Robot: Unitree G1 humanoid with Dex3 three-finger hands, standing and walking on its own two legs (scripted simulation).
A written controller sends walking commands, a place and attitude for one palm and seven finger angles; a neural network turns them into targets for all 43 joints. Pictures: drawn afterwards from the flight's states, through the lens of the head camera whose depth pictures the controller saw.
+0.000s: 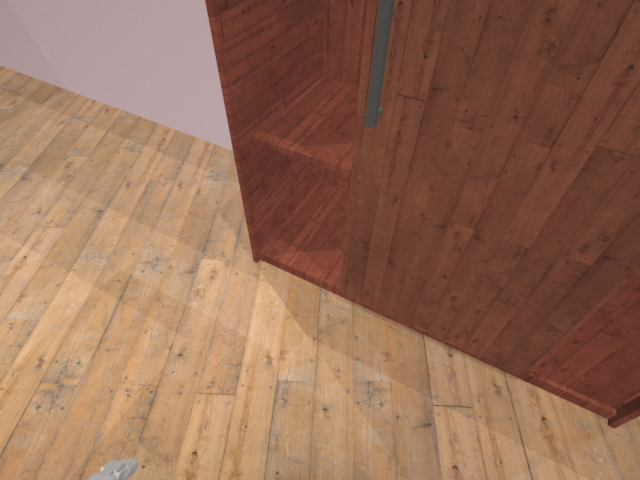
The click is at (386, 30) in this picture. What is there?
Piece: wardrobe's sliding door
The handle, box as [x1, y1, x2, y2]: [365, 0, 394, 128]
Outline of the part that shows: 394,0 379,0 365,125 372,128 376,124 377,118 382,111 382,108 379,107 379,100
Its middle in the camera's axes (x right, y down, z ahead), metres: +0.12 -0.35 +0.70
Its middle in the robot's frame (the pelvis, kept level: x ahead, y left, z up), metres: +0.79 -0.07 +0.18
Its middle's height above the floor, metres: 0.95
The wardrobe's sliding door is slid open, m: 0.37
